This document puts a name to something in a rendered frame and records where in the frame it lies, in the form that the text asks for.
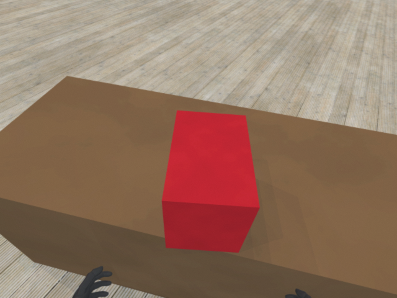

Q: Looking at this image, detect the carton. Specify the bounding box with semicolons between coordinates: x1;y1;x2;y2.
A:
162;111;260;253

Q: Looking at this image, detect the robot left hand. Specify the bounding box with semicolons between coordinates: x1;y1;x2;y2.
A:
72;266;112;298

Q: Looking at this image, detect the pedestal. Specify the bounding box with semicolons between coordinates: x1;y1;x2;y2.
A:
0;76;397;298

